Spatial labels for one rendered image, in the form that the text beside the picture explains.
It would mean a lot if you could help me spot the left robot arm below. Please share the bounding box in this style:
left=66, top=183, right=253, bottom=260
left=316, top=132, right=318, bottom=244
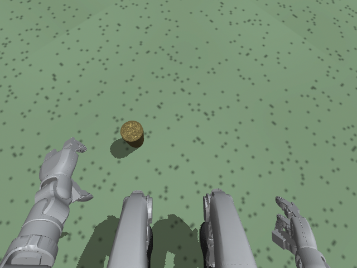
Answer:
left=0, top=174, right=73, bottom=268

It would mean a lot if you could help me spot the left robot hand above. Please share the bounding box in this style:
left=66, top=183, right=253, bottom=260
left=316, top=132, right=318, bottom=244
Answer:
left=39, top=137, right=93, bottom=203

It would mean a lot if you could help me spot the right robot arm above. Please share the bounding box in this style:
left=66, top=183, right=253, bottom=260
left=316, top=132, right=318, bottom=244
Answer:
left=295, top=247, right=331, bottom=268

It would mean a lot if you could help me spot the cup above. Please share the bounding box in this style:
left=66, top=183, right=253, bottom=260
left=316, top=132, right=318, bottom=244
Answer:
left=120, top=121, right=144, bottom=148

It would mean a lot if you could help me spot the right robot foot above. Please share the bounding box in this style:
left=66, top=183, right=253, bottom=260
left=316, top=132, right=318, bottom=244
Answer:
left=200, top=222, right=214, bottom=268

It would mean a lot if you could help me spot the right robot hand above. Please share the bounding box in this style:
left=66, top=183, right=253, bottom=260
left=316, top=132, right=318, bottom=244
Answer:
left=272, top=196, right=317, bottom=255

